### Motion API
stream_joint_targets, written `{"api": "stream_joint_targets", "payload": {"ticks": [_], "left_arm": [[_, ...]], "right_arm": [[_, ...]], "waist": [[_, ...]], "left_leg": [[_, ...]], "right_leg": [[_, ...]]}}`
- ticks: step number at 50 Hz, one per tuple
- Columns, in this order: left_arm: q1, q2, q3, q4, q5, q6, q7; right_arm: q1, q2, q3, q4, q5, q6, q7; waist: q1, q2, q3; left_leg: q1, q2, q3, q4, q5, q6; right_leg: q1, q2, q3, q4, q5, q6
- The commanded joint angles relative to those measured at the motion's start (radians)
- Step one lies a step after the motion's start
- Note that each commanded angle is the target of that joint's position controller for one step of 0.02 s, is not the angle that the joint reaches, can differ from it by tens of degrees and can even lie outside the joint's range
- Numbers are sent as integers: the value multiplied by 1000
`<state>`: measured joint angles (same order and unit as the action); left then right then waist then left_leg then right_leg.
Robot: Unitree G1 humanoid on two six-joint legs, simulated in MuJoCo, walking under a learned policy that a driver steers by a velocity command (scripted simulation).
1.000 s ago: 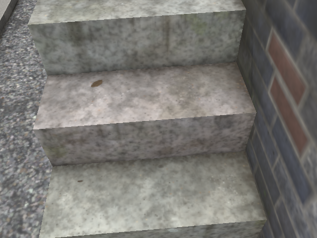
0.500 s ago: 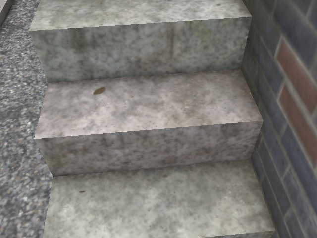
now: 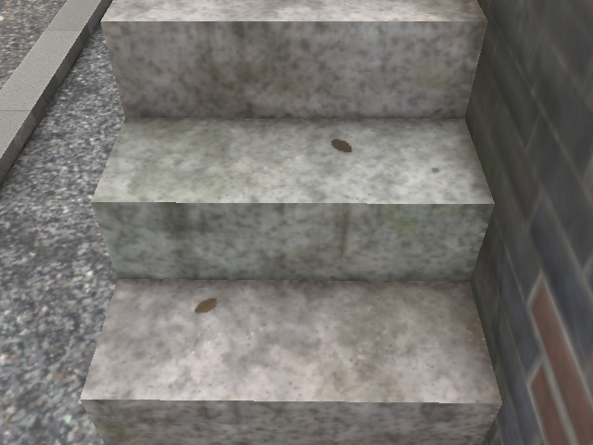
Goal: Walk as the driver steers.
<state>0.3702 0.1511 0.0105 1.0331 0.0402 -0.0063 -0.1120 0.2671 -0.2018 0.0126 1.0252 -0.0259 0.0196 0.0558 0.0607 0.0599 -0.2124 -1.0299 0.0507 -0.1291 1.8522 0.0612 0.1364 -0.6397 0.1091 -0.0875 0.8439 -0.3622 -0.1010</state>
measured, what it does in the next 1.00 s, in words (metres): climbs: left foot 0.19 m higher, then right foot 0.20 m higher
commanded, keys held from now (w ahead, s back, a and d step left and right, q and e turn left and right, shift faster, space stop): w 1.00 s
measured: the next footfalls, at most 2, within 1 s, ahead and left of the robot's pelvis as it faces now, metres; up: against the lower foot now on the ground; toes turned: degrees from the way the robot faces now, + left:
left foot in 0.38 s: +0.31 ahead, +0.19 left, +0.19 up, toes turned +7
right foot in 0.96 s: +0.59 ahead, -0.02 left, +0.39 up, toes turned -1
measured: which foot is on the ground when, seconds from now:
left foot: up 0.00-0.36, down 0.38-1.00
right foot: down 0.00-0.40, up 0.42-0.94, down 0.96-1.00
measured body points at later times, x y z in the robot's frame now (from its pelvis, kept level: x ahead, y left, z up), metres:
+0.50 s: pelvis +0.22 +0.10 +0.13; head +0.21 +0.09 +0.58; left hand +0.15 +0.31 -0.02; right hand +0.44 -0.11 +0.04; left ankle +0.28 +0.18 -0.49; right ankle +0.08 -0.07 -0.46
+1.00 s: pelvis +0.45 +0.08 +0.31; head +0.47 +0.10 +0.76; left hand +0.69 +0.25 +0.22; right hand +0.31 -0.10 +0.18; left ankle +0.31 +0.18 -0.43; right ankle +0.55 -0.02 -0.30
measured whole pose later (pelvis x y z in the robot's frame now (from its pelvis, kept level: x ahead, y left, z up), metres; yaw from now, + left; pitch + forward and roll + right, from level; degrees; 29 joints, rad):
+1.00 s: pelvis +0.45 +0.08 +0.31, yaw -1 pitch +9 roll -6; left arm -0.03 0.13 -0.03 0.68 0.05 0.08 -0.12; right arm 0.55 -0.10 0.04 1.24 -0.07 -0.08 0.14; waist 0.01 0.05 -0.14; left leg -0.17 0.14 0.05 0.39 0.16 0.18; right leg -0.97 0.09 -0.15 1.23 -0.48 -0.11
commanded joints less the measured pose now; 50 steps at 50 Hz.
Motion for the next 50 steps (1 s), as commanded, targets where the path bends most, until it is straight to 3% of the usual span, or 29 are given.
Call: {"api": "stream_joint_targets", "payload": {"ticks": [1,3,5,7,10,14,15,17,19,20,21,22,23,25,28,29,30,32,33,34,35,36,37,39,42,45,47,49,50], "left_arm": [[-82,-19,-12,-38,-6,-59,-37],[-32,28,-5,-20,8,-62,-35],[199,1,-23,76,37,-64,-27],[304,-38,-34,139,62,-64,-22],[299,8,-34,96,67,-88,-36],[251,49,-31,42,3,-81,-79],[254,59,-37,64,29,-85,-77],[288,157,-11,91,0,-134,-54],[239,232,16,85,9,-152,-53],[279,215,18,102,52,-153,-66],[378,161,13,109,71,-145,-91],[316,72,-1,80,66,-120,-109],[245,90,20,90,25,-99,-104],[140,62,31,67,27,-87,-82],[83,15,35,48,22,-68,-37],[-148,-30,11,-154,-13,-64,134],[-189,-64,-12,-179,-24,-62,196],[-278,-66,-35,-250,-48,-54,229],[-30,27,-12,-84,9,-18,47],[47,30,-5,-64,0,-39,-25],[-265,-118,-33,-231,-83,-34,140],[-342,-126,-58,-292,-90,-38,202],[-164,24,-38,-178,26,-24,56],[-273,75,-21,-269,-21,-10,12],[-544,30,-56,-395,-46,35,44],[-500,20,-52,-474,-11,90,-4],[-409,53,-26,-440,16,97,-1],[-59,137,21,-313,30,108,-11],[123,177,35,-231,27,99,2]], "right_arm": [[-15,5,13,-92,24,-13,-45],[-55,-6,8,-91,35,-16,-46],[-189,25,29,-156,8,-17,-52],[-260,35,45,-213,5,-30,-49],[-370,-27,23,-262,21,0,-46],[-562,47,45,-327,-1,-1,-41],[-466,50,49,-291,1,-2,-33],[-505,11,49,-342,-19,-14,7],[-429,-34,37,-324,18,-37,14],[-225,-86,17,-251,21,-40,11],[-80,-152,3,-215,33,-21,4],[99,-245,-42,-129,8,-2,-25],[169,-255,-61,-81,5,-13,-25],[-16,-191,-46,-35,10,-47,-17],[-188,33,10,-31,34,-73,-20],[10,-25,-47,100,23,-152,-35],[65,-18,-41,154,27,-188,-42],[104,13,-32,180,26,-230,-30],[23,51,21,106,-55,-139,-12],[62,6,7,106,-74,-113,-8],[216,-15,-33,191,11,-191,-20],[236,-30,-24,215,33,-226,-18],[260,27,18,166,-106,-145,-25],[265,30,30,140,-157,-100,11],[467,7,41,215,-129,-91,18],[336,-167,28,201,-39,-127,63],[390,-188,-2,214,21,-139,66],[415,-205,-28,210,-50,-101,93],[343,-129,-18,185,-62,-83,114]], "waist": [[-76,-128,132],[-58,-183,140],[6,-186,173],[21,-110,167],[39,-185,209],[37,-222,256],[8,-225,233],[-36,-293,116],[-84,-336,3],[-108,-224,-158],[-128,-15,-261],[-204,193,-141],[-243,217,-34],[-128,41,132],[-15,-98,130],[-20,-125,180],[-29,-144,211],[-30,-137,345],[23,-38,183],[21,28,207],[-40,-49,291],[-29,-109,348],[-16,-60,175],[-21,-36,237],[-103,35,247],[107,228,88],[75,211,26],[123,100,-139],[167,-65,-194]], "left_leg": [[-200,52,81,101,-182,-37],[-241,40,114,362,-253,-42],[-533,29,73,528,-294,17],[-719,62,54,476,-285,64],[-610,146,127,147,-216,-2],[-144,102,269,-98,-554,-6],[-143,105,234,-67,-429,17],[60,-26,367,-339,-624,30],[291,-97,376,-664,-543,23],[631,-44,203,-672,-85,95],[934,48,-147,-918,-164,193],[951,172,-487,-1268,-324,249],[753,242,-686,-1434,-686,249],[556,203,-530,-1383,-850,155],[520,190,-308,-1429,-436,73],[708,212,-123,-1342,-508,3],[729,188,-78,-1403,-455,-27],[642,152,2,-1510,-348,-62],[631,127,-85,-1466,-145,19],[691,129,-22,-1473,-45,40],[816,218,13,-1508,-105,2],[787,203,36,-1552,-191,-37],[861,123,21,-1476,-226,23],[779,155,53,-1606,-174,34],[896,245,37,-1753,24,53],[739,288,135,-1673,1573,226],[1091,322,141,-1506,1817,221],[845,245,124,-1134,1783,180],[537,136,51,-905,1112,122]], "right_leg": [[40,-240,348,-486,-84,-143],[13,-264,394,-510,-197,-134],[245,-303,506,-498,-218,-148],[461,-318,487,-465,-91,-118],[307,-306,393,-557,-65,-101],[54,-364,302,-792,33,-138],[161,-375,263,-746,265,-132],[368,-367,210,-646,1245,-175],[614,-361,158,-499,1773,-134],[463,-322,129,-248,1754,-103],[137,-246,172,-47,1368,-92],[-113,-131,206,225,587,-49],[-198,-77,322,878,388,-14],[-432,-40,399,1220,408,-39],[-464,-45,437,1229,462,-88],[-498,-37,268,1334,398,-22],[-569,-62,272,1317,388,-9],[-593,-55,252,1194,375,-7],[-650,-23,298,1388,367,-112],[-732,10,287,1560,324,-140],[-822,30,234,1683,239,-57],[-857,-10,217,1574,218,-40],[-909,-29,263,1472,350,-163],[-887,-85,146,1260,429,-180],[-914,-162,33,1012,236,-152],[-292,-64,-99,703,156,-67],[-283,31,-152,353,-9,-30],[209,38,47,252,176,-125],[476,-95,373,-28,126,-223]]}}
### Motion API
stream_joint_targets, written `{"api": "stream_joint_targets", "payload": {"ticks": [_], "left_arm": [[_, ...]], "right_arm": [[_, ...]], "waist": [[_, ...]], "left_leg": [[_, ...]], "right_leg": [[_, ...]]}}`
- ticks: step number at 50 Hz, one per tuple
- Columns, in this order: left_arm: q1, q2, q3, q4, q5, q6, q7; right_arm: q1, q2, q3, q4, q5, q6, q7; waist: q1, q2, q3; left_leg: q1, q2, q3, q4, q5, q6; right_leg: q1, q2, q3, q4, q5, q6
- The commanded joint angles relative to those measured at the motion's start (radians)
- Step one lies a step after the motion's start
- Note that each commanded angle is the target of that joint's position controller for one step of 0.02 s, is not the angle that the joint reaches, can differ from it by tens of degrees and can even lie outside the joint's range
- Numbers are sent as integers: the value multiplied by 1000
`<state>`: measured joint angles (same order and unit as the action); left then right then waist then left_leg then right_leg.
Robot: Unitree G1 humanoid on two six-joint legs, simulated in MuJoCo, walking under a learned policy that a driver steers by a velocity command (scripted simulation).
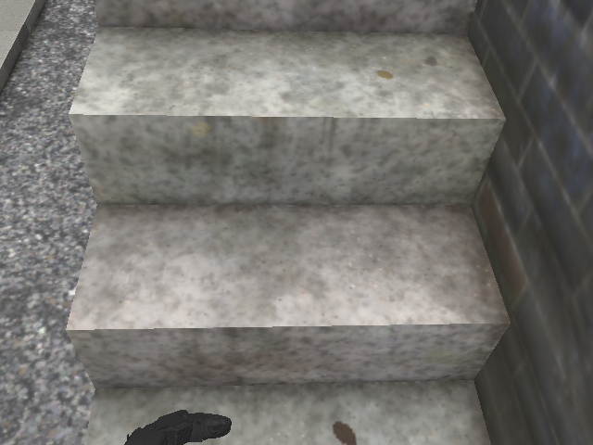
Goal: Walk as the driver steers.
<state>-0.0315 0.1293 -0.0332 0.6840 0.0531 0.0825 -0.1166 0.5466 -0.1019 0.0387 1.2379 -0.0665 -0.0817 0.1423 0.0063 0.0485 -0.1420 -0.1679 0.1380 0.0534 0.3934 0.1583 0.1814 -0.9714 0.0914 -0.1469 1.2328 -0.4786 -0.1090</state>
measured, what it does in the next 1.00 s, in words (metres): climbs: left foot 0.20 m higher, then right foot 0.19 m higher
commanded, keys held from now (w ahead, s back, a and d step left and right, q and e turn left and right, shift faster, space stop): w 1.00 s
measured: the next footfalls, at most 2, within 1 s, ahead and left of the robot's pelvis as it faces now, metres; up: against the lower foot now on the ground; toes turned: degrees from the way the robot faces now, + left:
left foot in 0.44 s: +0.37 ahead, +0.11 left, +0.39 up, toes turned +3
right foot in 0.96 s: +0.63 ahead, -0.10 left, +0.58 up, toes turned -4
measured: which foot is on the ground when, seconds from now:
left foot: down 0.00-0.00, up 0.02-0.42, down 0.44-1.00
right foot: down 0.00-0.52, up 0.54-0.94, down 0.96-1.00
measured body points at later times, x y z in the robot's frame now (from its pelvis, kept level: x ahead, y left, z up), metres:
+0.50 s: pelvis +0.25 +0.01 +0.19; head +0.25 +0.03 +0.64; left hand +0.15 +0.19 +0.02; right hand +0.54 -0.14 +0.14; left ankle +0.33 +0.10 -0.41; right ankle +0.13 -0.09 -0.56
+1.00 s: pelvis +0.48 +0.00 +0.39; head +0.49 +0.01 +0.84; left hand +0.70 +0.17 +0.30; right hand +0.38 -0.21 +0.24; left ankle +0.36 +0.10 -0.36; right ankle +0.59 -0.10 -0.22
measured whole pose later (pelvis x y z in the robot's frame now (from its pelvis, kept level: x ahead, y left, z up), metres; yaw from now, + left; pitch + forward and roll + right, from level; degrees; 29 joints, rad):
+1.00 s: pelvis +0.48 +0.00 +0.39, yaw +0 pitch +8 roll -5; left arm -0.01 0.10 -0.05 0.67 0.04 0.07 -0.12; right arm 0.51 -0.15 0.01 1.20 -0.04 -0.09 0.12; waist 0.03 0.06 -0.15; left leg -0.17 0.11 0.04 0.38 0.14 0.18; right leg -0.99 0.08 -0.11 1.25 -0.44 -0.08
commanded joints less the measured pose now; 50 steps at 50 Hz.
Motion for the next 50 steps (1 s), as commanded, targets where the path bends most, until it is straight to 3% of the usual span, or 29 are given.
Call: {"api": "stream_joint_targets", "payload": {"ticks": [1,2,3,5,6,8,10,13,16,18,19,20,21,22,23,25,27,28,30,33,35,37,40,42,44,46,48,49,50], "left_arm": [[608,178,75,135,33,9,-2],[561,110,62,165,-4,-35,5],[526,40,50,212,-25,-83,2],[371,-80,3,297,-42,-140,-7],[333,-96,-6,298,-17,-151,-25],[142,-113,-10,213,-67,-164,-63],[253,12,31,239,-42,-168,-54],[624,-35,-5,405,32,-175,-48],[728,17,2,440,12,-167,-49],[590,110,38,382,-11,-154,-91],[626,144,41,394,-25,-187,-92],[596,195,50,397,9,-204,-97],[519,259,77,359,0,-214,-93],[560,256,78,385,-17,-222,-96],[672,223,75,441,1,-222,-103],[671,138,60,468,48,-204,-129],[575,107,61,447,13,-159,-129],[538,105,71,429,-7,-151,-100],[455,112,78,368,-2,-141,-61],[433,12,31,293,46,-126,-32],[388,1,13,264,12,-122,-37],[321,-4,-4,220,-18,-139,-28],[119,23,-14,54,-38,-118,1],[14,22,-24,-18,-38,-80,13],[-93,49,-19,-116,-58,-65,-10],[163,61,-8,-75,-29,-31,-12],[152,107,27,-64,2,6,-6],[357,181,60,27,16,27,5],[503,236,85,104,-5,34,8]], "right_arm": [[-20,-170,-61,8,38,46,54],[-60,-97,-62,-6,72,44,24],[-152,-58,-59,-70,63,28,-40],[-253,-53,-66,-195,52,39,-114],[-249,-55,-65,-226,50,58,-128],[-247,-38,-64,-273,73,57,-130],[-328,-86,-62,-312,80,44,-151],[-580,-96,-44,-444,47,45,-194],[-753,-125,-41,-541,50,52,-200],[-929,-88,4,-581,48,92,-166],[-923,-30,18,-599,48,90,-129],[-756,-38,19,-551,62,98,-115],[-652,-93,12,-510,53,94,-106],[-617,-147,-4,-499,28,96,-111],[-600,-185,-17,-488,42,100,-120],[-419,-220,-43,-423,67,125,-141],[-246,-252,-66,-348,22,135,-151],[-175,-263,-83,-286,8,118,-140],[-269,-183,-80,-220,29,76,-96],[-365,-50,-39,-164,40,22,-76],[-273,-58,-39,-136,4,11,-94],[-149,-85,-34,-90,-54,5,-102],[-36,-120,-21,-60,-87,4,-87],[20,-141,-22,-61,-54,8,-80],[-78,-225,-33,-88,2,4,-46],[-92,-362,-66,-92,53,-45,-38],[39,-322,-79,-58,81,-32,-28],[73,-251,-65,-60,10,-18,-9],[4,-229,-61,-87,10,6,6]], "waist": [[237,-211,-188],[171,-141,-38],[132,-185,57],[-16,-22,53],[-61,-1,51],[-137,-40,67],[-81,-142,58],[22,-55,86],[53,-90,20],[42,-105,87],[5,-185,54],[-81,-172,-6],[-123,-188,-33],[-111,-242,-112],[-73,-221,-123],[-115,-61,-168],[-191,198,-76],[-192,159,-7],[-89,-48,105],[64,-76,69],[57,27,89],[35,-48,144],[18,-58,147],[-18,4,154],[85,132,134],[216,138,19],[178,205,-33],[185,101,-180],[243,-31,-264]], "left_leg": [[-510,-151,-217,1107,85,-12],[-699,-130,-343,1361,105,-5],[-868,-151,-374,1520,47,2],[-984,-168,-384,1537,-24,33],[-985,-136,-320,1461,-18,27],[-887,-84,-188,1419,-309,-50],[-938,-99,-75,1712,-556,-78],[-1346,-79,-151,1704,-506,33],[-1420,-27,-74,1464,-587,-33],[-952,-50,51,1052,-1018,-28],[-728,-125,170,1173,-949,-53],[-683,-143,129,1201,-654,-17],[-720,-179,121,1039,-657,-9],[-600,-217,130,877,-627,-9],[-496,-227,86,878,-467,15],[-172,-162,-166,657,-278,53],[-268,45,-708,171,-618,174],[-241,60,-861,59,-827,170],[-199,73,-708,78,-684,80],[-132,48,-354,59,-253,4],[-177,22,-243,-17,-319,13],[-171,16,-201,-30,-343,-28],[-99,55,-139,-136,-301,-31],[-110,71,-109,-252,-220,12],[-447,96,-95,-359,547,98],[-44,204,-75,-141,1444,151],[141,183,-67,30,1681,177],[-27,131,-53,291,1654,148],[-313,9,-75,506,1175,82]], "right_leg": [[656,-269,896,-735,-129,-346],[578,-289,901,-746,-202,-289],[523,-270,857,-738,-192,-321],[531,-204,610,-728,50,-213],[494,-164,422,-718,215,-170],[373,-157,248,-794,397,-125],[396,-203,310,-887,374,-162],[728,-252,465,-888,196,-160],[919,-278,451,-882,527,-159],[591,-328,381,-1188,595,-193],[488,-323,366,-1153,1156,-208],[619,-351,304,-1053,1758,-189],[831,-349,237,-960,2029,-162],[942,-345,228,-901,2145,-178],[891,-317,207,-846,2251,-155],[660,-283,221,-624,1872,-150],[396,-104,262,176,688,-59],[101,5,463,760,527,-66],[-243,78,565,957,500,-102],[-338,-10,406,895,412,-102],[-345,-9,280,1099,260,-88],[-433,-7,279,1132,296,-126],[-496,-83,200,816,437,-140],[-413,-147,59,587,433,-112],[85,-90,-14,407,291,-71],[106,-12,-14,163,237,18],[173,82,-97,-112,201,4],[477,54,75,-106,328,-93],[732,-54,339,-381,214,-186]]}}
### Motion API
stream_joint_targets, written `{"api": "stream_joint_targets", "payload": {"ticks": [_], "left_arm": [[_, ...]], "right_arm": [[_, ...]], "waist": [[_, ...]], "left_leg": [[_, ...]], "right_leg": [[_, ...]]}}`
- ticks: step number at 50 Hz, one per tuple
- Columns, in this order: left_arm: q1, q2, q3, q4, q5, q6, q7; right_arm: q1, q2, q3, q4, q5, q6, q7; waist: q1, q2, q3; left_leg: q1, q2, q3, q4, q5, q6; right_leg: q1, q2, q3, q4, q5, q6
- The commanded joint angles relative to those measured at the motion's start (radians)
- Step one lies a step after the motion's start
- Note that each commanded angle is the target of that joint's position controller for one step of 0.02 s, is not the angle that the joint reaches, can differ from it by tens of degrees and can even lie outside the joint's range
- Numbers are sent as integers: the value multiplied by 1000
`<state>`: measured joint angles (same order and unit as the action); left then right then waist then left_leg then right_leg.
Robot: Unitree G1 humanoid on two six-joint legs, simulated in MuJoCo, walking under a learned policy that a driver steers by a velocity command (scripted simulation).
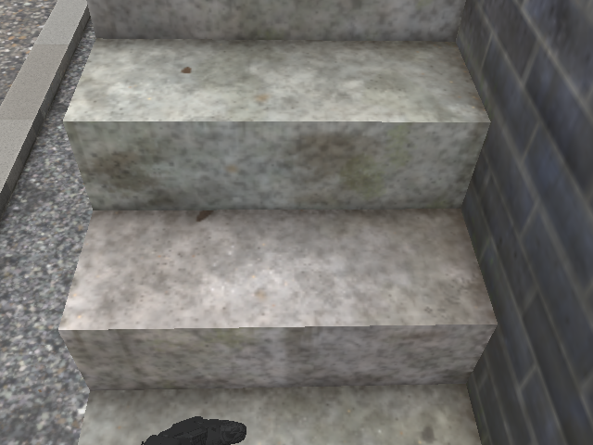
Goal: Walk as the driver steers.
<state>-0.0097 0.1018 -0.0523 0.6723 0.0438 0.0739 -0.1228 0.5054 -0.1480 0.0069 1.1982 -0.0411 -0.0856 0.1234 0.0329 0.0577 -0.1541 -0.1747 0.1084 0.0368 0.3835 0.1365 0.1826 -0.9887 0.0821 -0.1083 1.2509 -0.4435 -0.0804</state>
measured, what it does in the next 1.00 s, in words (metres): climbs: left foot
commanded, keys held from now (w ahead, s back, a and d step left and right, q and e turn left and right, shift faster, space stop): no key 1.00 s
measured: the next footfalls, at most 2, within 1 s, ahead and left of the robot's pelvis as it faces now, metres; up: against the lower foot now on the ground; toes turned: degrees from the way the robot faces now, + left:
left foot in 0.56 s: +0.15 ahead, +0.19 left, +0.19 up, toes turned +6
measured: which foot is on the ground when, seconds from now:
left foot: down 0.00-0.00, up 0.02-0.54, down 0.56-1.00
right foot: down 0.00-1.00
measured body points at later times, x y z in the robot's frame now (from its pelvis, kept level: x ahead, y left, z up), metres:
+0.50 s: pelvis +0.16 +0.02 +0.13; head +0.14 +0.01 +0.57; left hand +0.15 +0.22 -0.03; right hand +0.38 -0.18 +0.03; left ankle +0.14 +0.18 -0.47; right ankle +0.12 -0.10 -0.61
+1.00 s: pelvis +0.16 +0.05 +0.12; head +0.17 +0.05 +0.57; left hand +0.23 +0.27 -0.02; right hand +0.18 -0.18 -0.04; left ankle +0.11 +0.19 -0.61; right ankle +0.12 -0.09 -0.61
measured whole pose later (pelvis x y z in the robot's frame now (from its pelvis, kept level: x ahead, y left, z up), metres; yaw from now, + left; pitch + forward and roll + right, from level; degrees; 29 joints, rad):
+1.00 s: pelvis +0.16 +0.05 +0.12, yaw +1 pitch +3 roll +1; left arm 0.30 0.18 0.01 0.84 0.01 -0.06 -0.11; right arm 0.24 -0.19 -0.03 1.10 0.04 -0.03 0.06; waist -0.01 0.00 -0.02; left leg -0.24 0.06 0.08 0.58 -0.38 -0.04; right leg -0.27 -0.09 -0.04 0.61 -0.38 0.06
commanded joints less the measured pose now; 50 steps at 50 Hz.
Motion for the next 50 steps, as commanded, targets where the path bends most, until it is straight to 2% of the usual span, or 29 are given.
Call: {"api": "stream_joint_targets", "payload": {"ticks": [1,2,3,4,5,6,7,8,9,11,13,16,19,20,21,22,24,26,27,28,29,30,31,32,33,34,36,45,50], "left_arm": [[560,210,88,169,42,40,0],[526,136,78,179,25,18,12],[471,83,74,209,-21,-22,24],[386,19,63,234,-33,-54,23],[326,-16,57,263,-21,-82,26],[282,-37,49,272,3,-100,5],[217,-64,39,264,-4,-112,-11],[156,-63,36,245,-23,-129,-24],[114,-13,50,225,-41,-140,-44],[115,143,88,189,-28,-157,-38],[354,114,86,271,24,-152,-19],[472,41,57,338,30,-162,-5],[359,96,63,258,9,-183,-14],[442,111,62,272,6,-181,-11],[475,96,56,289,6,-182,6],[429,76,48,272,-18,-188,0],[300,118,60,212,-44,-189,-6],[246,209,87,177,-89,-195,-11],[266,264,112,180,-101,-190,-7],[365,278,130,219,-85,-170,-22],[520,179,114,238,-44,-161,-41],[601,47,70,242,-15,-167,-47],[497,19,48,207,-34,-165,-44],[405,59,51,186,-50,-164,-36],[337,120,61,181,-52,-164,-28],[387,147,65,185,-45,-163,-26],[384,134,50,175,-34,-160,-24],[368,142,58,141,-36,-148,5],[395,151,80,127,-28,-137,5]], "right_arm": [[-18,-99,-27,-13,10,49,52],[-15,-43,-17,-23,49,69,45],[-68,-38,-11,-45,43,60,-5],[-115,-35,-9,-90,25,52,-40],[-200,-12,2,-174,23,56,-58],[-243,-19,8,-245,39,67,-89],[-255,-32,3,-273,31,76,-102],[-223,-27,6,-275,37,81,-103],[-215,-10,22,-260,74,73,-91],[-176,-93,-3,-228,69,68,-79],[-354,-103,-3,-289,33,70,-107],[-492,-115,-2,-377,12,66,-119],[-429,-127,-10,-374,4,93,-106],[-527,-126,-5,-406,3,102,-108],[-530,-118,-5,-414,1,96,-104],[-499,-102,-8,-397,-18,82,-110],[-502,-76,-6,-393,-15,63,-111],[-440,-70,-8,-338,30,37,-102],[-413,-74,-11,-278,72,13,-111],[-407,-103,-15,-235,86,-7,-131],[-336,-210,-38,-228,79,-12,-148],[-368,-305,-68,-237,77,-8,-129],[-464,-252,-64,-248,64,-2,-97],[-506,-153,-41,-245,67,8,-60],[-378,-116,-40,-205,81,10,-49],[-369,-178,-48,-194,98,14,-51],[-333,-199,-53,-165,87,28,-50],[-277,-150,-52,-130,86,37,-57],[-299,-115,-43,-148,86,45,-70]], "waist": [[205,-263,-212],[173,-181,-127],[130,-169,-15],[64,-100,-3],[15,-7,29],[-20,-19,-10],[-50,13,-18],[-88,-20,-17],[-101,-53,20],[-75,-153,41],[10,-88,58],[20,-85,-8],[-30,-107,-15],[23,-95,17],[35,-73,-28],[7,-78,-44],[-23,-85,-2],[-60,-148,12],[-47,-137,34],[8,-155,31],[64,-58,-220],[118,33,-257],[118,10,-109],[94,6,-30],[5,-12,49],[41,-4,35],[26,-39,15],[-17,-38,26],[-17,-62,159]], "left_leg": [[-511,-139,-108,1064,62,-35],[-703,-89,-284,1284,57,-28],[-813,-30,-255,1387,18,-72],[-870,-36,-255,1441,-61,-84],[-933,-54,-235,1490,-119,-83],[-949,-27,-210,1422,-129,-98],[-943,0,-186,1385,-196,-126],[-903,31,-178,1343,-268,-154],[-789,53,-134,1320,-461,-194],[-680,-16,-44,1593,-476,-227],[-988,-22,-94,1707,-410,-176],[-1189,12,-138,1629,-478,-144],[-1000,65,-130,1386,-435,-188],[-1064,56,-78,1317,-532,-201],[-985,53,-95,1277,-476,-194],[-866,73,-107,1112,-453,-213],[-583,38,16,778,-542,-266],[-355,-24,53,356,-308,-325],[-297,-60,65,-7,-118,-306],[-167,-101,82,-96,-45,-285],[210,24,-9,158,532,-159],[354,110,-90,231,897,-22],[212,100,-68,249,917,-57],[137,86,-57,226,740,-108],[100,68,-82,170,651,-121],[173,79,-87,189,720,-108],[136,68,-69,171,655,-101],[-2,-1,7,136,136,-148],[-115,-43,38,112,-279,-191]], "right_leg": [[694,-242,710,-717,21,-331],[646,-267,823,-748,-141,-276],[547,-263,757,-734,-108,-251],[536,-240,678,-737,-15,-246],[514,-236,571,-765,116,-228],[545,-224,442,-757,270,-190],[517,-213,369,-763,393,-173],[459,-199,302,-766,418,-138],[341,-202,250,-826,344,-99],[228,-214,258,-913,329,-131],[496,-275,404,-885,326,-190],[822,-294,399,-795,605,-181],[727,-281,285,-810,658,-127],[768,-272,323,-836,620,-135],[814,-237,286,-787,684,-89],[792,-244,287,-778,760,-80],[712,-192,195,-749,949,-62],[756,-206,223,-653,1297,-87],[846,-201,244,-610,1211,-78],[830,-236,274,-633,1067,-100],[777,-197,184,-547,921,-28],[621,-159,132,-505,541,32],[584,-139,102,-560,375,71],[540,-146,85,-600,367,81],[526,-152,84,-589,463,66],[512,-168,78,-591,447,70],[593,-162,67,-601,424,88],[780,-182,59,-658,492,71],[743,-159,54,-733,273,85]]}}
